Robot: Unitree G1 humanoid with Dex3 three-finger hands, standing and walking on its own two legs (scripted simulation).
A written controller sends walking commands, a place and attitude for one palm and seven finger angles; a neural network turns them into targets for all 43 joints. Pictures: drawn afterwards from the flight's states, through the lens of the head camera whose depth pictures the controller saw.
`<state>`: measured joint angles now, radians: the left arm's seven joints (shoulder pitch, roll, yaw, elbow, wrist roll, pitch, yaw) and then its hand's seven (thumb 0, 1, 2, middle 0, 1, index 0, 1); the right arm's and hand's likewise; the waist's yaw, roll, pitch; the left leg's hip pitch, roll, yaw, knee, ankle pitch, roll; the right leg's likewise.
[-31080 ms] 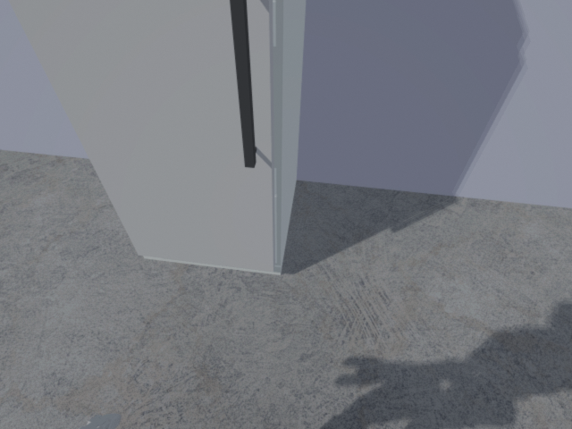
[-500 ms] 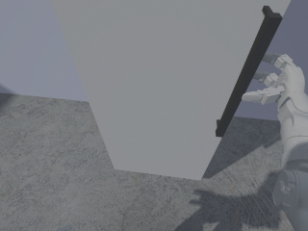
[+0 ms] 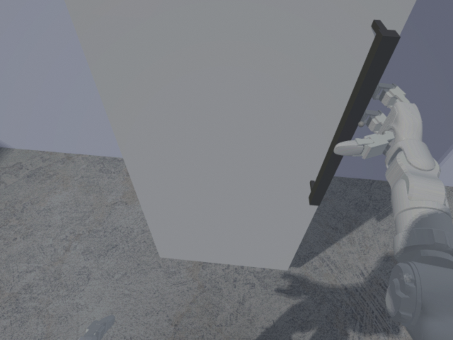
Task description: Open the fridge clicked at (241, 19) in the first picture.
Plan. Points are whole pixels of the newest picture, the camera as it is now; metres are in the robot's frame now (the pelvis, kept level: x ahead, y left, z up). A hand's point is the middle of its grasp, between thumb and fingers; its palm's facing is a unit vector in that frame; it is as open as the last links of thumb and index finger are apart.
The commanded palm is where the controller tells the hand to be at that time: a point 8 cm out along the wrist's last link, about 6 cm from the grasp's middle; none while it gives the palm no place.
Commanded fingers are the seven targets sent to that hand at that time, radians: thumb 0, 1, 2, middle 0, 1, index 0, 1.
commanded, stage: slide the fingers in behind the handle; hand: right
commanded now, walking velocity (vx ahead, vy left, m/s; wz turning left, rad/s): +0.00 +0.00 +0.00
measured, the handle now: (338, 133) +0.51 -0.16 +0.12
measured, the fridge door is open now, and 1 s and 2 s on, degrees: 0 0 0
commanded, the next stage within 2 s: grip the handle and tug to test in 0.82 s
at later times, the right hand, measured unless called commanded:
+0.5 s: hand (343, 121) +0.45 -0.14 +0.19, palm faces +0.03 +1.00 +0.01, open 14.0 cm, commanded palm +0.43 -0.19 +0.18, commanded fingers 0.00 0.50 -0.30 0.30 1.20 0.30 1.20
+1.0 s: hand (350, 122) +0.45 -0.15 +0.18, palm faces +0.02 +1.00 +0.02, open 13.9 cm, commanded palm +0.43 -0.20 +0.18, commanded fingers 0.00 0.27 -0.40 0.32 1.23 0.32 1.23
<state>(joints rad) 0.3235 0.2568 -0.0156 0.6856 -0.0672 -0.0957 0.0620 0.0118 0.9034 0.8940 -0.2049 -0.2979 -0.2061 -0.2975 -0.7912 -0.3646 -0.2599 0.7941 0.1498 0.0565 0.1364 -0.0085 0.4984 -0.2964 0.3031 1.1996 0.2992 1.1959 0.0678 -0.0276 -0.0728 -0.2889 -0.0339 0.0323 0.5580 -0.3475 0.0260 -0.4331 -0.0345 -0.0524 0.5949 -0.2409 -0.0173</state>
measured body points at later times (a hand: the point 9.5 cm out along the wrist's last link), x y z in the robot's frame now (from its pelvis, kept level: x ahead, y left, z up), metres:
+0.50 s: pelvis -0.01 +0.01 +0.00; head +0.00 +0.01 +0.45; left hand +0.07 +0.27 -0.11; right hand +0.45 -0.19 +0.19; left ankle -0.04 +0.10 -0.73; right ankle +0.04 -0.11 -0.73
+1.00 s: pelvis +0.00 +0.00 +0.00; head +0.01 +0.00 +0.45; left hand +0.07 +0.27 -0.11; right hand +0.45 -0.21 +0.19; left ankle -0.04 +0.10 -0.73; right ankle +0.04 -0.11 -0.73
